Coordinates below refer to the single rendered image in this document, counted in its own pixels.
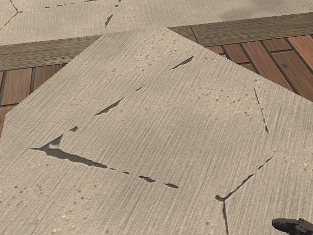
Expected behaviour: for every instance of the right robot hand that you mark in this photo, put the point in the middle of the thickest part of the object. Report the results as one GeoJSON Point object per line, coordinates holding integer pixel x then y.
{"type": "Point", "coordinates": [293, 226]}

